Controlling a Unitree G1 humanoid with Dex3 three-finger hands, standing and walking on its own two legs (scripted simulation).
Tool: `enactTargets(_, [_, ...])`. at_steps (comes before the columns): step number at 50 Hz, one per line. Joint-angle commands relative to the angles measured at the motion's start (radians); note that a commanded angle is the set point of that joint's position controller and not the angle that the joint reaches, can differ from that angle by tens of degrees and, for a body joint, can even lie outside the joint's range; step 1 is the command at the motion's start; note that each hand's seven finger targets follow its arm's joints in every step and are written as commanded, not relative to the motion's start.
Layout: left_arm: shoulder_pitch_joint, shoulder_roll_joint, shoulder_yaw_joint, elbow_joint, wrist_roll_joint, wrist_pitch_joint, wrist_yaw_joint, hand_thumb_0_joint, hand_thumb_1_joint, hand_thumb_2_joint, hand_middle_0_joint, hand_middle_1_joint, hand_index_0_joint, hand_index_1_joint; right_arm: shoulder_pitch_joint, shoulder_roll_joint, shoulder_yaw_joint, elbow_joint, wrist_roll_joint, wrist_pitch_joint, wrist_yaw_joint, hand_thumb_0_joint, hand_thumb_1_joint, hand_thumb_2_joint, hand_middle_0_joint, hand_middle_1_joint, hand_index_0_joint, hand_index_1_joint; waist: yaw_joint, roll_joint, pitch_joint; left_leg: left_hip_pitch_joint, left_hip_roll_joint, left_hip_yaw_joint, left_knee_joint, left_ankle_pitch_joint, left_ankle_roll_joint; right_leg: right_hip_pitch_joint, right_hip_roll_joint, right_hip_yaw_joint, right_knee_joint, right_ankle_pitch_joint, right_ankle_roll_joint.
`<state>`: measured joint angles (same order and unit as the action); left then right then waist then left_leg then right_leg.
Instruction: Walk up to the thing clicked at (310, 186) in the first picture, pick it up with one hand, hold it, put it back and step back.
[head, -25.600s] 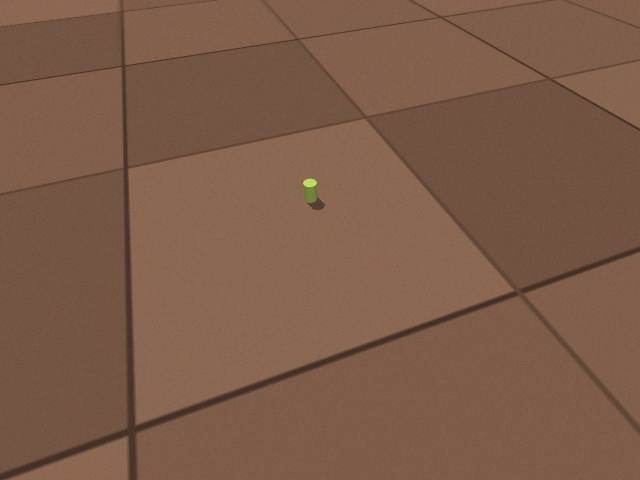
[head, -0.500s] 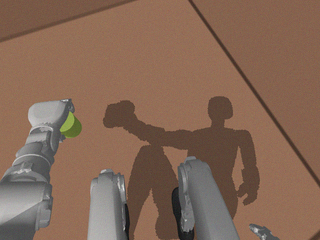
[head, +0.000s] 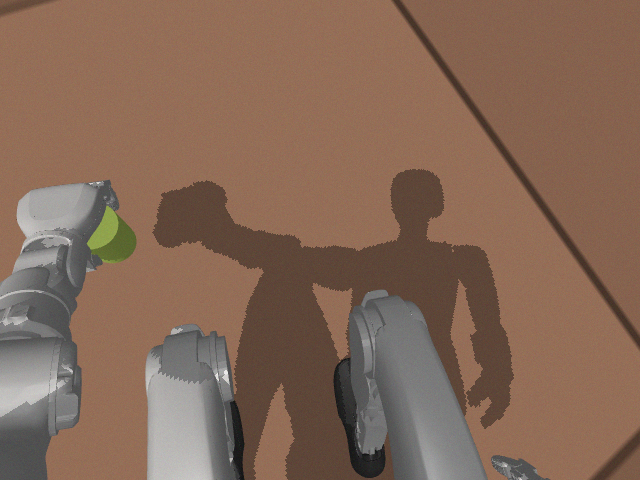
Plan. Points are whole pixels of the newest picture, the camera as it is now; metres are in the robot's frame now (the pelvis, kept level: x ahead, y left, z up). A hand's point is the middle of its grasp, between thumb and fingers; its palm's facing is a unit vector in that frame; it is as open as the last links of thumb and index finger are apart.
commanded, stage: crouch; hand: left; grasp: from above
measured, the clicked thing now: (103, 234) +0.47 +0.26 -0.21
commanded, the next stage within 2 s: lower in 0.22 s
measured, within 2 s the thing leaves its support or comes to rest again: rests again in 1.22 s
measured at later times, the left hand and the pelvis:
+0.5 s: hand (93, 240) +0.46 +0.27 -0.21, palm faces -0.48 -0.05 -0.88, open 9.4 cm; pelvis +0.00 +0.00 -0.04, yaw -1 degrees
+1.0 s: hand (107, 242) +0.47 +0.27 -0.27, palm faces -0.46 -0.07 -0.89, open 9.4 cm; pelvis +0.00 +0.00 -0.07, yaw -3 degrees
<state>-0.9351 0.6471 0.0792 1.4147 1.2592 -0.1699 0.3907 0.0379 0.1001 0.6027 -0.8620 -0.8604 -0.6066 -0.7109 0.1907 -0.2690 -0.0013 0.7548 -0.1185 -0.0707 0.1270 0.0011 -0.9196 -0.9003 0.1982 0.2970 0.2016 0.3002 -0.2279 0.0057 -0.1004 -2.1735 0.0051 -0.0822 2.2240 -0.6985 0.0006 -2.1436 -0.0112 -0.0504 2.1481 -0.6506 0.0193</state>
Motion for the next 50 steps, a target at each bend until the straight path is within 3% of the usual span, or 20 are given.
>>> enactTargets(1, [-0.392, 0.277, 0.037, -0.133, -0.006, -0.004, 0.062, 0.000, 0.568, 0.823, -0.905, -0.852, -0.938, -0.818, 0.217, -0.239, -0.070, -0.007, -0.005, -0.013, -0.010, 0.000, -0.915, -0.905, 0.199, 0.300, 0.199, 0.300, -0.014, 0.245, -0.684, 0.488, -0.020, 0.055, -0.228, 0.172, 0.026, 0.328, 0.031, -0.058, -0.199, 0.181, -0.058])
enactTargets(4, [-0.394, 0.265, 0.030, -0.095, 0.000, -0.004, 0.067, 0.000, 0.544, 0.790, -0.879, -0.836, -0.915, -0.799, 0.213, -0.242, -0.060, -0.008, -0.011, -0.019, -0.010, 0.000, -0.911, -0.903, 0.200, 0.300, 0.200, 0.300, -0.023, 0.265, -0.657, 0.483, -0.021, 0.053, -0.221, 0.141, 0.024, 0.289, 0.028, -0.061, -0.189, 0.154, -0.059])
enactTargets(6, [-0.419, 0.308, 0.039, -0.120, 0.004, -0.009, 0.069, 0.000, 0.523, 0.792, -0.887, -0.812, -0.913, -0.786, 0.213, -0.241, -0.058, 0.000, -0.010, -0.017, -0.009, 0.000, -0.917, -0.906, 0.199, 0.300, 0.199, 0.300, -0.012, 0.274, -0.695, 0.471, -0.023, 0.065, -0.202, 0.149, 0.026, 0.321, 0.032, -0.058, -0.178, 0.163, -0.061])
enactTargets(7, [-0.354, 0.275, 0.028, -0.054, 0.006, 0.001, 0.065, 0.000, 0.543, 0.785, -0.891, -0.818, -0.922, -0.786, 0.214, -0.245, -0.052, -0.006, -0.011, -0.019, -0.007, 0.000, -0.915, -0.905, 0.199, 0.300, 0.199, 0.300, -0.015, 0.262, -0.671, 0.470, -0.024, 0.058, -0.208, 0.160, 0.023, 0.305, 0.028, -0.061, -0.171, 0.169, -0.059])
enactTargets(8, [-0.376, 0.265, 0.022, -0.088, -0.004, 0.000, 0.064, 0.000, 0.537, 0.797, -0.891, -0.818, -0.919, -0.790, 0.210, -0.243, -0.050, -0.005, -0.011, -0.019, -0.008, 0.000, -0.914, -0.905, 0.200, 0.300, 0.199, 0.300, -0.016, 0.266, -0.680, 0.468, -0.022, 0.060, -0.197, 0.171, 0.024, 0.306, 0.031, -0.063, -0.168, 0.182, -0.058])
enactTargets(14, [-0.400, 0.317, 0.040, -0.088, -0.006, 0.000, 0.059, 0.000, 0.597, 0.828, -0.950, -0.816, -0.970, -0.796, 0.227, -0.251, -0.043, -0.003, -0.013, -0.019, -0.006, 0.000, -0.918, -0.907, 0.199, 0.300, 0.199, 0.300, -0.025, 0.251, -0.665, 0.427, -0.023, 0.065, -0.163, 0.175, 0.031, 0.312, 0.032, -0.066, -0.153, 0.190, -0.055])
enactTargets(17, [-0.401, 0.291, 0.023, -0.082, -0.011, -0.002, 0.051, 0.000, 0.555, 0.835, -0.956, -0.769, -0.962, -0.763, 0.222, -0.253, -0.036, -0.004, -0.013, -0.018, -0.005, 0.000, -0.916, -0.905, 0.199, 0.300, 0.199, 0.300, -0.035, 0.266, -0.661, 0.416, -0.023, 0.063, -0.155, 0.174, 0.028, 0.301, 0.031, -0.068, -0.143, 0.192, -0.054])
enactTargets(18, [-0.398, 0.293, 0.017, -0.082, -0.014, -0.004, 0.049, 0.000, 0.544, 0.812, -0.949, -0.760, -0.957, -0.752, 0.213, -0.250, -0.036, -0.002, -0.011, -0.017, -0.005, 0.000, -0.917, -0.905, 0.199, 0.300, 0.199, 0.300, -0.023, 0.267, -0.675, 0.421, -0.022, 0.065, -0.149, 0.180, 0.028, 0.311, 0.037, -0.067, -0.140, 0.198, -0.056])
enactTargets(22, [-0.384, 0.296, 0.016, -0.034, -0.008, -0.012, 0.052, 0.000, 0.561, 0.822, -0.959, -0.759, -0.966, -0.753, 0.216, -0.253, -0.023, -0.004, -0.017, -0.019, -0.001, 0.000, -0.915, -0.904, 0.199, 0.300, 0.199, 0.300, -0.045, 0.231, -0.617, 0.377, -0.023, 0.056, -0.127, 0.170, 0.031, 0.286, 0.039, -0.080, -0.122, 0.188, -0.055])
enactTargets(23, [-0.427, 0.319, 0.026, -0.092, -0.005, -0.024, 0.055, 0.000, 0.553, 0.843, -0.959, -0.768, -0.963, -0.764, 0.223, -0.253, -0.021, 0.007, -0.018, -0.019, -0.001, 0.000, -0.915, -0.904, 0.199, 0.300, 0.199, 0.300, -0.047, 0.248, -0.624, 0.379, -0.021, 0.058, -0.113, 0.181, 0.030, 0.287, 0.039, -0.080, -0.117, 0.201, -0.053])
enactTargets(25, [-0.394, 0.308, 0.020, -0.044, -0.004, -0.028, 0.061, 0.000, 0.572, 0.798, -0.958, -0.766, -0.971, -0.753, 0.206, -0.255, -0.016, 0.001, -0.019, -0.021, 0.000, 0.000, -0.915, -0.903, 0.199, 0.300, 0.199, 0.300, -0.041, 0.254, -0.632, 0.368, -0.023, 0.058, -0.104, 0.188, 0.029, 0.286, 0.043, -0.082, -0.100, 0.206, -0.053])
enactTargets(29, [-0.430, 0.366, 0.059, -0.088, 0.019, -0.043, 0.085, 0.000, 0.603, 0.807, -0.961, -0.801, -0.981, -0.780, 0.222, -0.265, -0.013, 0.007, -0.030, -0.024, 0.009, 0.000, -0.914, -0.903, 0.200, 0.300, 0.199, 0.300, -0.049, 0.314, -0.653, 0.399, -0.021, 0.054, -0.084, 0.223, 0.022, 0.274, 0.041, -0.093, -0.067, 0.235, -0.055])
enactTargets(33, [-0.395, 0.337, 0.041, -0.025, 0.025, -0.037, 0.106, 0.000, 0.574, 0.797, -0.939, -0.788, -0.958, -0.768, 0.199, -0.272, -0.003, -0.002, -0.038, -0.027, 0.014, 0.000, -0.912, -0.902, 0.200, 0.300, 0.199, 0.300, -0.057, 0.319, -0.625, 0.384, -0.021, 0.048, -0.077, 0.191, 0.022, 0.237, 0.045, -0.105, -0.054, 0.204, -0.056])
enactTargets(35, [-0.400, 0.378, 0.065, -0.038, 0.027, -0.034, 0.118, 0.000, 0.592, 0.801, -0.947, -0.803, -0.969, -0.780, 0.197, -0.280, -0.007, -0.005, -0.043, -0.031, 0.015, 0.000, -0.913, -0.902, 0.200, 0.300, 0.199, 0.300, -0.049, 0.344, -0.632, 0.404, -0.020, 0.044, -0.076, 0.182, 0.020, 0.223, 0.041, -0.108, -0.044, 0.197, -0.058])
enactTargets(37, [-0.387, 0.349, 0.047, -0.031, 0.028, -0.026, 0.121, 0.000, 0.608, 0.798, -0.966, -0.790, -0.985, -0.770, 0.194, -0.275, -0.005, -0.002, -0.045, -0.034, 0.020, 0.000, -0.915, -0.903, 0.200, 0.300, 0.199, 0.300, -0.055, 0.356, -0.628, 0.397, -0.018, 0.045, -0.070, 0.186, 0.019, 0.216, 0.044, -0.112, -0.034, 0.201, -0.058])
enactTargets(42, [-0.426, 0.385, 0.066, -0.038, 0.030, -0.027, 0.125, 0.000, 0.560, 0.787, -0.921, -0.761, -0.942, -0.739, 0.209, -0.289, 0.007, -0.004, -0.056, -0.044, 0.030, 0.000, -0.904, -0.898, 0.200, 0.300, 0.200, 0.300, -0.089, 0.325, -0.594, 0.360, -0.017, 0.038, -0.031, 0.200, 0.024, 0.213, 0.044, -0.122, -0.021, 0.222, -0.053])
enactTargets(43, [-0.384, 0.353, 0.046, 0.001, 0.031, -0.022, 0.123, 0.000, 0.545, 0.766, -0.913, -0.740, -0.933, -0.719, 0.211, -0.284, 0.011, 0.008, -0.053, -0.042, 0.031, 0.000, -0.902, -0.898, 0.200, 0.300, 0.200, 0.300, -0.082, 0.318, -0.595, 0.357, -0.017, 0.040, -0.029, 0.212, 0.024, 0.223, 0.048, -0.120, -0.024, 0.231, -0.051])
enactTargets(44, [-0.415, 0.379, 0.065, -0.028, 0.025, -0.029, 0.126, 0.000, 0.558, 0.764, -0.911, -0.758, -0.937, -0.731, 0.212, -0.289, 0.012, 0.000, -0.057, -0.046, 0.034, 0.000, -0.902, -0.897, 0.200, 0.300, 0.200, 0.300, -0.095, 0.319, -0.603, 0.345, -0.018, 0.040, -0.017, 0.220, 0.026, 0.240, 0.049, -0.121, -0.018, 0.245, -0.049])
enactTargets(46, [-0.377, 0.397, 0.082, -0.006, 0.018, -0.028, 0.130, 0.000, 0.547, 0.773, -0.902, -0.769, -0.927, -0.742, 0.206, -0.295, 0.016, -0.003, -0.058, -0.050, 0.036, 0.000, -0.902, -0.897, 0.200, 0.300, 0.200, 0.300, -0.073, 0.313, -0.608, 0.347, -0.016, 0.036, -0.014, 0.232, 0.024, 0.247, 0.050, -0.125, -0.013, 0.251, -0.049])
enactTargets(50, [-0.382, 0.424, 0.102, 0.033, 0.030, -0.037, 0.134, 0.000, 0.593, 0.785, -0.937, -0.764, -0.961, -0.739, 0.209, -0.316, 0.020, -0.014, -0.069, -0.058, 0.045, 0.000, -0.902, -0.897, 0.200, 0.300, 0.200, 0.300, -0.101, 0.317, -0.544, 0.321, -0.017, 0.026, -0.005, 0.197, 0.021, 0.201, 0.048, -0.141, -0.002, 0.211, -0.052])
